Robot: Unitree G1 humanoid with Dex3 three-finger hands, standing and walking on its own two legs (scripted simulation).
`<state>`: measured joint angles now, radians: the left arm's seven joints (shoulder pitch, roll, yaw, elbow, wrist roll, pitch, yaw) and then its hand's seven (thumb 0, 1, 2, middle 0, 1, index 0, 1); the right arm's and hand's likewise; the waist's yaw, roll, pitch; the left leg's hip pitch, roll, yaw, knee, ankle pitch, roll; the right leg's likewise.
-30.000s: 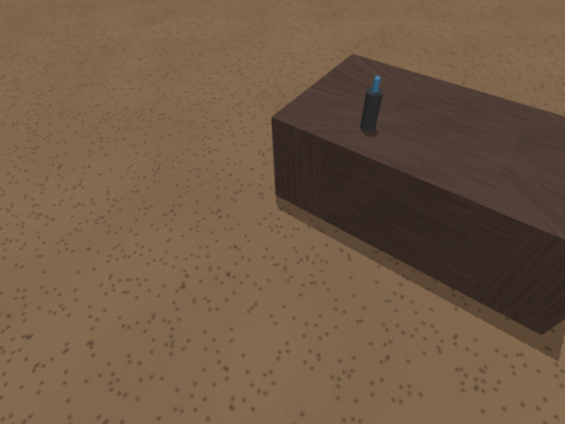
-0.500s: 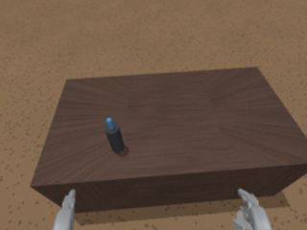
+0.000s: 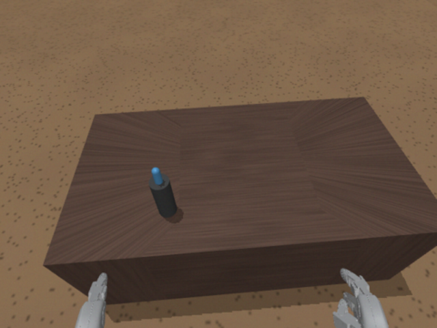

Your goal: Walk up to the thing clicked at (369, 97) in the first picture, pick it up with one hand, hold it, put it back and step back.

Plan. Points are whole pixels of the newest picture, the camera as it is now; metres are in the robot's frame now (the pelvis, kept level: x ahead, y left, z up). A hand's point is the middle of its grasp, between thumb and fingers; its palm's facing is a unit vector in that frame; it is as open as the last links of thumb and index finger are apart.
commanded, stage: home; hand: left
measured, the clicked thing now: (162, 191) +0.52 +0.18 -0.17
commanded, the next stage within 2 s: stand in 0.18 s
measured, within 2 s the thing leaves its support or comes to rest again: neither
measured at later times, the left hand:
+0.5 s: hand out of the picture +0.14 +0.22 -0.10, palm faces -0.04 -0.94 -0.35, open 15.3 cm
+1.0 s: hand out of the picture +0.05 +0.26 -0.11, palm faces +0.00 -0.94 -0.35, open 7.5 cm
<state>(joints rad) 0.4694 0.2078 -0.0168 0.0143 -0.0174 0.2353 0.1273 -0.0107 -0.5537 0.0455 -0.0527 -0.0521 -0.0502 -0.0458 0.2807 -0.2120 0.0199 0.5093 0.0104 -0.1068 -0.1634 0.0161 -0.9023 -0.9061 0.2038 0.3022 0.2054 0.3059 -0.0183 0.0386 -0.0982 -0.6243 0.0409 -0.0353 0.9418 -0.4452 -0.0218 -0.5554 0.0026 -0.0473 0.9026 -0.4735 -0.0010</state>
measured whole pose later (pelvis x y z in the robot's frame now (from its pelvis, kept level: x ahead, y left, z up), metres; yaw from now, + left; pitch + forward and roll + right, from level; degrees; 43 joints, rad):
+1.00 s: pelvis +0.00 +0.02 +0.05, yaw +1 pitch -3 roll -1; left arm 0.20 0.33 -0.01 1.03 0.02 -0.01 0.02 0.01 0.88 0.89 -0.20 -0.30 -0.20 -0.30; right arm 0.16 -0.31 -0.01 1.05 -0.03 0.00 0.00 0.01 -0.91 -0.90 0.20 0.30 0.20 0.30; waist 0.01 0.01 0.04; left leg -0.21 -0.01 -0.01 0.51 -0.24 0.01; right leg -0.15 -0.04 -0.04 0.48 -0.28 0.03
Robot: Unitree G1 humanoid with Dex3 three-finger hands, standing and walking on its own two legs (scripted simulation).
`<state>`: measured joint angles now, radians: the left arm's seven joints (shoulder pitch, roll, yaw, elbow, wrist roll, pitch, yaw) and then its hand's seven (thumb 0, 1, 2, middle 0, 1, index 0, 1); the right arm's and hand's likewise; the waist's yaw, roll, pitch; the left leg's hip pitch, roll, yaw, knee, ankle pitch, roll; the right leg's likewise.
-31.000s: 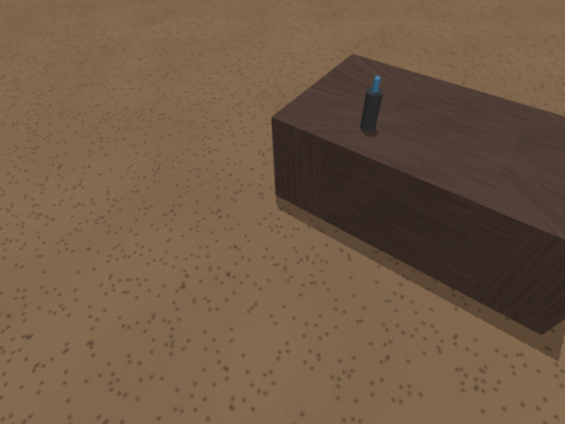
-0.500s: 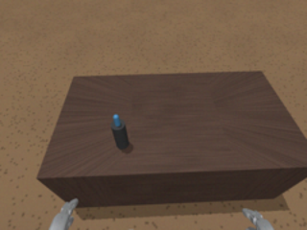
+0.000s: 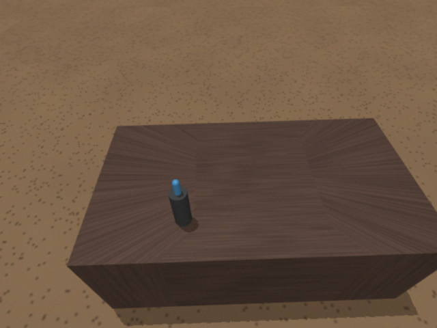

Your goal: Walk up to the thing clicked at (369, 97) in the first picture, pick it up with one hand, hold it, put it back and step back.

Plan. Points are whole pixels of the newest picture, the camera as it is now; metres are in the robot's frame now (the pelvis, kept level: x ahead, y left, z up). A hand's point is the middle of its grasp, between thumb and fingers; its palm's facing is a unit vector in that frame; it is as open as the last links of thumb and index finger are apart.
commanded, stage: stand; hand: left
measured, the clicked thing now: (179, 201) +0.53 +0.15 -0.22
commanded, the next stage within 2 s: step back in 1.80 s
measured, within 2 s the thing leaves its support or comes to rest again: neither
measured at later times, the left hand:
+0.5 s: hand out of the picture +0.05 +0.24 -0.15, palm faces -0.02 -0.93 -0.36, open 7.4 cm
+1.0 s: hand out of the picture +0.09 +0.24 -0.14, palm faces -0.01 -0.94 -0.35, open 7.4 cm
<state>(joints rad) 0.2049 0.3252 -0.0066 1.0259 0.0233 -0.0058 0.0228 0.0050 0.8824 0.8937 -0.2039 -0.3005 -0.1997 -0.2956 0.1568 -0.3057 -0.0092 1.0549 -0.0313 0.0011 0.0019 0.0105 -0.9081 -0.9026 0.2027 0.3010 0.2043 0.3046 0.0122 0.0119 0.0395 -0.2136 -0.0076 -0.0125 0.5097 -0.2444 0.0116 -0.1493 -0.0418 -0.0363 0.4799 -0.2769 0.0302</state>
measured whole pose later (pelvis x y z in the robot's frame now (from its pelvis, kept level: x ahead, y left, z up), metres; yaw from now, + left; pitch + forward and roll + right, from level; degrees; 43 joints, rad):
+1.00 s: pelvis +0.01 -0.01 +0.01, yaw +0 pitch -3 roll +0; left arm 0.10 0.33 0.01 1.16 0.01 -0.01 0.01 0.00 0.91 0.90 -0.20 -0.30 -0.20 -0.30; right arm 0.10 -0.34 0.00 1.15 -0.02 -0.01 0.00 0.01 -0.91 -0.90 0.20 0.30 0.20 0.30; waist 0.00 0.02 0.05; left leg -0.11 0.01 -0.01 0.32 -0.17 -0.01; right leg -0.05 -0.03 -0.04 0.30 -0.20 0.02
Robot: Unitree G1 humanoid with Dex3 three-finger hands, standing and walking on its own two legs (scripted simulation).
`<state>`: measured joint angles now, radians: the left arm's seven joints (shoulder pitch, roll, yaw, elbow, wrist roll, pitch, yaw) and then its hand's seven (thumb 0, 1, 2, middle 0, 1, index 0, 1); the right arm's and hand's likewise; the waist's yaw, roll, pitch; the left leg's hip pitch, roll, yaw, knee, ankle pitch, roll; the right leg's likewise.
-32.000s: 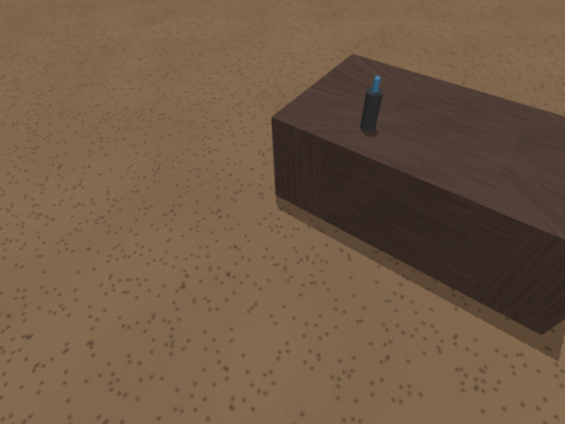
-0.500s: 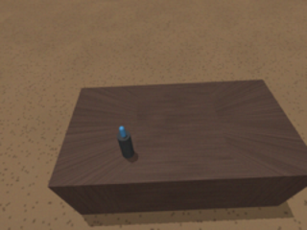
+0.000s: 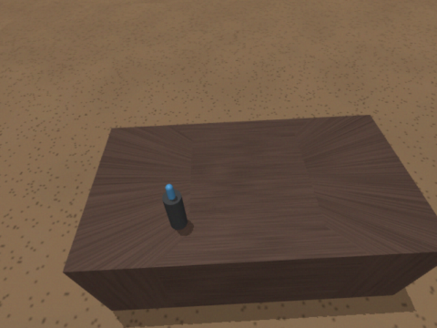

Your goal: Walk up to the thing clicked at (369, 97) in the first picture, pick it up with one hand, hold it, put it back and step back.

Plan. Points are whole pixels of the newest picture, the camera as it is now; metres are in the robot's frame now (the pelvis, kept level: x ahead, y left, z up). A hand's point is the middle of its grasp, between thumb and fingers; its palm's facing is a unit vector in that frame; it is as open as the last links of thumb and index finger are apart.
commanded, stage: stand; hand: left
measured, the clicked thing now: (174, 205) +0.51 +0.17 -0.23
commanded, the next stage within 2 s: step back in 0.80 s
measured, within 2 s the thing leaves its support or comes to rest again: neither
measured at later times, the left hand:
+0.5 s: hand out of the picture +0.06 +0.25 -0.16, palm faces -0.01 -0.94 -0.34, open 7.4 cm
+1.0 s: hand out of the picture +0.06 +0.27 -0.17, palm faces +0.01 -0.92 -0.38, open 7.4 cm
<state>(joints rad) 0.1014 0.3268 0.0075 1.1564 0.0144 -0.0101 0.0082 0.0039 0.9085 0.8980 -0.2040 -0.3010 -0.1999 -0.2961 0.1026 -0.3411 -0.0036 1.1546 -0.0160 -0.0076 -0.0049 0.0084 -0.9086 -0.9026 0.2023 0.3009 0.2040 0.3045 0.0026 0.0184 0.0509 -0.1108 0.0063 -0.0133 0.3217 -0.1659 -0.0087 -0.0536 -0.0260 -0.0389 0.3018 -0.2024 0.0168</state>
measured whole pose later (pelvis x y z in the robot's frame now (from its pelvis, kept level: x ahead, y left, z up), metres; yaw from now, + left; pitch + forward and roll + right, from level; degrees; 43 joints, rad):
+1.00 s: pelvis -0.03 +0.00 -0.01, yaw +0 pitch -2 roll -1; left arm 0.08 0.37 0.05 1.02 0.00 0.02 0.01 0.00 0.91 0.90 -0.20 -0.30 -0.20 -0.30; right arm 0.06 -0.38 -0.04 1.05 0.00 0.03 0.01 0.01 -0.91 -0.90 0.20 0.30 0.20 0.30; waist -0.01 0.02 0.15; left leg -0.28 0.01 -0.02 0.54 -0.23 0.00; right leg -0.22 -0.02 -0.04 0.51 -0.26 0.01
